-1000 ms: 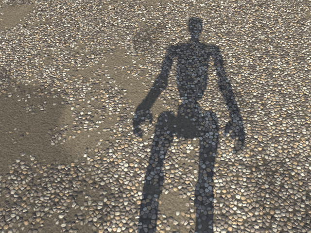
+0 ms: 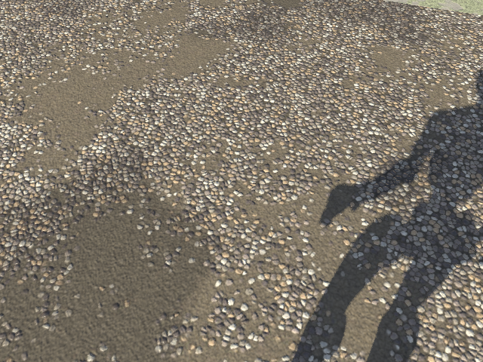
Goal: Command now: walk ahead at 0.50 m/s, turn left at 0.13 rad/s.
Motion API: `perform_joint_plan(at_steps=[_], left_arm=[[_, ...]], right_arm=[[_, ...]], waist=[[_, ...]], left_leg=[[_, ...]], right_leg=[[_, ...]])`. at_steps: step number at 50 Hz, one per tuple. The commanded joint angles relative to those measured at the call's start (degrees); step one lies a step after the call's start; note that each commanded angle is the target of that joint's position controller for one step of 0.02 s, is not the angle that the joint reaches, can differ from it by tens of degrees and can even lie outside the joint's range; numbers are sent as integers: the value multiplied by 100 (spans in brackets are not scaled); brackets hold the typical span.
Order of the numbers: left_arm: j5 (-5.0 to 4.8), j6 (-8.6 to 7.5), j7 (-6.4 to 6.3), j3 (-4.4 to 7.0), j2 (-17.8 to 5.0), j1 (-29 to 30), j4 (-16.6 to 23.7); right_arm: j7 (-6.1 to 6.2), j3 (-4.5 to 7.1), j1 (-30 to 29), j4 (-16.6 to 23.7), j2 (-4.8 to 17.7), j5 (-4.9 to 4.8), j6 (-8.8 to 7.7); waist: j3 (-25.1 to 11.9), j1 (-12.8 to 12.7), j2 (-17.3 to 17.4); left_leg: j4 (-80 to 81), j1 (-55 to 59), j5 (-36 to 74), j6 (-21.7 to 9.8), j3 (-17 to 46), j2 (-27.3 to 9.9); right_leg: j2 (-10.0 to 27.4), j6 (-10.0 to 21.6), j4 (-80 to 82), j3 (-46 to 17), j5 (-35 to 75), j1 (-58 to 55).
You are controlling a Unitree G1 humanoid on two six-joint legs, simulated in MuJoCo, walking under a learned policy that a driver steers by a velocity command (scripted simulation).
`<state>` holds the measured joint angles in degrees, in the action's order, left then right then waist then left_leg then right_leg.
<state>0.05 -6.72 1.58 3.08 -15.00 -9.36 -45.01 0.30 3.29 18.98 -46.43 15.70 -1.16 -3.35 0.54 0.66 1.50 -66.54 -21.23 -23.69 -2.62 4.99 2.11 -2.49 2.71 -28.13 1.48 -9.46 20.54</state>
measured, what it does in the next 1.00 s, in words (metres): walks ahead, turning right: left foot, then right foot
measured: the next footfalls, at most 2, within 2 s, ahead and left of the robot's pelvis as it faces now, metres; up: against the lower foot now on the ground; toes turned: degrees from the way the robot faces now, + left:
left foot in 0.40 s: +0.38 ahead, +0.15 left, +0.00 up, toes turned +2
right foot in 0.88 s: +0.47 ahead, -0.09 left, +0.00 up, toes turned -15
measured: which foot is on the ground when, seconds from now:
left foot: up 0.00-0.38, down 0.40-0.90, up 0.92-1.00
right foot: down 0.00-0.40, up 0.42-0.86, down 0.88-1.00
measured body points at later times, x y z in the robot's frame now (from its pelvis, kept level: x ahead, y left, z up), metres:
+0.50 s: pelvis +0.27 +0.06 +0.00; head +0.30 +0.07 +0.45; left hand +0.30 +0.34 -0.14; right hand +0.45 -0.20 -0.08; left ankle +0.34 +0.15 -0.73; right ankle +0.13 -0.09 -0.64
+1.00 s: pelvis +0.39 +0.02 +0.00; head +0.43 -0.01 +0.45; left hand +0.62 +0.25 -0.09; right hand +0.46 -0.29 -0.12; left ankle +0.36 +0.17 -0.65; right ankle +0.43 -0.08 -0.73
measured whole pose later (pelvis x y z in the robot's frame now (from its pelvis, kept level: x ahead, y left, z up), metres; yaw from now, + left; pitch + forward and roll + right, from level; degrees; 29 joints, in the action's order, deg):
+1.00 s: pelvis +0.39 +0.02 +0.00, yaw -16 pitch +3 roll +2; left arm 0.0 0.3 0.6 4.5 -16.9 -8.9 -38.2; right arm 1.4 4.3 5.4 -46.0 17.5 0.1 -0.2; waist 3.5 -0.6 1.0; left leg -64.2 -26.7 -30.3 2.2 -0.8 -0.6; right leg -1.6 3.3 -30.5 -0.6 -9.6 23.6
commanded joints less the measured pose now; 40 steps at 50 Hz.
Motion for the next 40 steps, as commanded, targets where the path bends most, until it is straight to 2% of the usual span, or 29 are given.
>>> perform_joint_plan(at_steps=[1,3,5,8,10,14,16,17,18,19,20,21,22,23,24,25,27,30,35,40], left_arm=[[67,9,-7,102,-547,-361,157],[13,-16,-11,118,-616,-435,79],[-20,-15,-52,173,-809,-546,0],[-69,50,-103,201,-915,-720,-95],[-108,85,-117,206,-963,-925,-187],[-148,187,-126,211,-1005,-1325,-398],[-157,253,-151,238,-1082,-1336,-453],[-156,284,-165,254,-1135,-1288,-461],[-165,311,-179,258,-1175,-1170,-446],[-142,328,-191,213,-1068,-1155,-425],[-8,310,-205,91,-802,-1118,-258],[-18,195,-171,-121,-106,-1850,-186],[-134,115,-153,13,-699,-1633,-328],[-240,93,-153,104,-971,-1184,-207],[-202,126,-187,106,-909,-968,-192],[-132,202,-222,136,-851,-882,-197],[-136,418,-250,145,-639,-1123,-264],[-85,597,-278,144,-475,-965,-48],[-62,634,-139,133,-409,-310,320],[-46,716,25,219,-547,150,737]], right_arm=[[-9,170,-350,588,596,67,-125],[-10,127,-251,562,395,61,-84],[1,81,-584,693,309,100,-82],[-35,16,-1121,811,190,99,-120],[-74,-8,-1484,888,160,67,-145],[-177,-5,-2064,1106,236,3,-188],[-231,23,-2105,1171,341,1,-220],[-241,57,-1949,1144,425,7,-233],[-232,127,-1531,1034,550,30,-241],[-191,263,-722,782,808,59,-235],[-128,386,349,591,1228,134,-218],[-133,456,520,513,1660,196,-178],[-130,319,533,553,1089,156,-153],[-113,230,112,604,879,168,-162],[-125,167,-275,633,700,192,-178],[-153,123,-602,623,517,187,-193],[-161,109,-903,558,421,240,-250],[-50,191,-1128,453,675,258,-257],[159,226,-1134,309,808,202,-51],[176,305,-1001,169,1004,66,175]], waist=[[-68,-144,-563],[-114,-66,-685],[-49,-111,-592],[0,-277,-536],[65,-418,-538],[231,-575,-572],[233,-474,-635],[142,-343,-676],[-101,-58,-679],[-633,310,-568],[-1494,714,-9],[-2136,335,1544],[-2085,571,1007],[-1270,511,691],[-956,304,291],[-654,116,180],[-545,-191,402],[-379,-340,425],[-401,-115,355],[-280,33,339]], left_leg=[[87,-1738,541,27,97,-772],[503,-1584,668,106,-54,-839],[1138,-1736,1078,220,-151,-899],[2294,-1559,2075,280,-284,-835],[2915,-1315,2577,295,-397,-701],[3494,-1325,2541,186,-424,-562],[3704,-1229,2155,38,-423,-511],[3797,-941,1981,-43,-480,-439],[3978,-278,1960,-161,-626,-291],[4011,926,2063,-335,-679,-237],[3764,2655,2342,-728,391,-1229],[4260,4401,2065,-1657,2923,-2569],[4552,4199,2247,-1619,3219,-2575],[4506,3443,3371,-1394,2156,-2422],[4512,2741,4373,-1227,1374,-2152],[4631,2142,4789,-1097,842,-1925],[4965,1297,5052,-995,246,-1742],[5240,927,5290,-1097,-334,-1771],[5309,1148,4575,-957,-1056,-1666],[4754,1750,4184,-843,-1063,-1961]], right_leg=[[1614,1010,1627,-2167,-30,-1433],[1507,1077,1810,-1739,557,-1231],[1512,1137,1960,-1429,1053,-1212],[1314,973,2032,-914,1291,-1225],[1233,879,2006,-701,1237,-1242],[1515,817,1785,-797,1192,-1790],[1685,727,1553,-864,1481,-2119],[1711,666,1339,-848,1899,-2215],[1596,563,840,-694,2735,-2195],[1316,414,-110,-459,3222,-1908],[993,187,-1818,-189,1950,-794],[-31,-192,-3793,-145,-1889,1449],[124,-210,-4496,-892,-2536,1979],[317,-219,-4648,-885,-2196,2157],[553,-283,-4405,-758,-1866,1931],[690,-348,-4047,-704,-1669,1739],[786,-436,-3714,-638,-1322,1007],[763,-565,-3181,-526,-745,1044],[776,-505,-1834,-249,476,806],[669,-277,-1150,-28,-177,884]])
